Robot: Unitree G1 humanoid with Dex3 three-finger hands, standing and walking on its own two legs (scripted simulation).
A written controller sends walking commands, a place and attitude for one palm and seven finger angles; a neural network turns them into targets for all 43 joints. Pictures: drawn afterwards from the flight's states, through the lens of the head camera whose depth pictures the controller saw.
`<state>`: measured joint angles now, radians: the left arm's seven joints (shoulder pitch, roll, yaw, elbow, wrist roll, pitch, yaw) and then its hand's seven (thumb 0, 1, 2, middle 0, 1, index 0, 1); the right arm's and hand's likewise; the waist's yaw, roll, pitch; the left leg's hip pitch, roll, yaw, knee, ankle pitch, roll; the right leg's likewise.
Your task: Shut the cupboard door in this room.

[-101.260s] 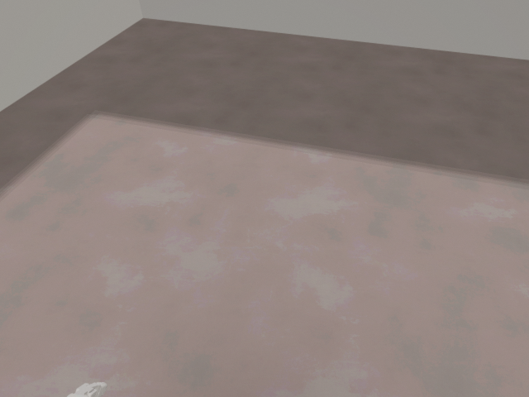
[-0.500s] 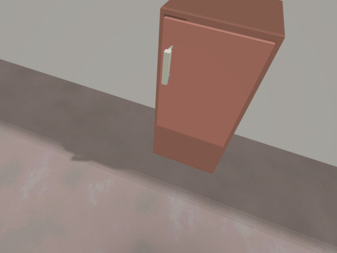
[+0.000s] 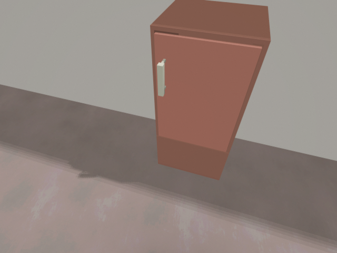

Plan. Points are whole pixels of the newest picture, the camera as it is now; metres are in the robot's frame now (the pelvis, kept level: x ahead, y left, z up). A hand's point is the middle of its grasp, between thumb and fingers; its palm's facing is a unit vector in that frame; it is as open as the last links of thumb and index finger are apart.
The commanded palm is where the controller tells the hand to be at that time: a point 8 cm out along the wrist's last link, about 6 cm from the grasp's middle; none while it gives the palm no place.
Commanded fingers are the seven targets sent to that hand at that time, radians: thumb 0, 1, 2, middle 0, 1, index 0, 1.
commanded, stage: let the arm hang, fingers relaxed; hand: left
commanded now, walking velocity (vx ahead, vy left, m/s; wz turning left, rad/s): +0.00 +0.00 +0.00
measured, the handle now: (162, 77) +0.79 +0.07 -0.01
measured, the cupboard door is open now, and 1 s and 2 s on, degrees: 0 0 0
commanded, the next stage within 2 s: look to check the result in 0.24 s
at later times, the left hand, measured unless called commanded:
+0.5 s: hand out of the picture +0.01 +0.15 -0.17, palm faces +0.04 -0.98 -0.18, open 7.3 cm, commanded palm none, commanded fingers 0.00 0.90 0.90 -0.20 -0.30 -0.20 -0.30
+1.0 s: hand out of the picture +0.03 +0.14 -0.17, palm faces +0.05 -0.98 -0.17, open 7.4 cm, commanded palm none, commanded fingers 0.00 0.90 0.90 -0.20 -0.30 -0.20 -0.30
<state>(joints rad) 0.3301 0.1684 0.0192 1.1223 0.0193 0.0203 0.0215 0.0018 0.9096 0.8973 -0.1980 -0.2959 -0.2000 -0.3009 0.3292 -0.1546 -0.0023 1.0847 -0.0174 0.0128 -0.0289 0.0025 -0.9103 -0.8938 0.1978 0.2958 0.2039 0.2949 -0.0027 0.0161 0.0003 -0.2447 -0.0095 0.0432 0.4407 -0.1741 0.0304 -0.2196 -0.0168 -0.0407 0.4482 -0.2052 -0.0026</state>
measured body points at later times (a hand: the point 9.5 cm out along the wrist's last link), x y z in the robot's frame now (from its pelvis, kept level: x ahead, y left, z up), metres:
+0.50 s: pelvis +0.03 -0.01 +0.00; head +0.04 -0.02 +0.45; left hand +0.01 +0.20 -0.16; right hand +0.02 -0.22 -0.16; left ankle +0.04 +0.10 -0.74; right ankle +0.02 -0.12 -0.74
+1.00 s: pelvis +0.05 -0.02 +0.00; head +0.05 -0.02 +0.45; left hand +0.03 +0.19 -0.16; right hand +0.04 -0.23 -0.16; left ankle +0.04 +0.10 -0.74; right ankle +0.02 -0.12 -0.74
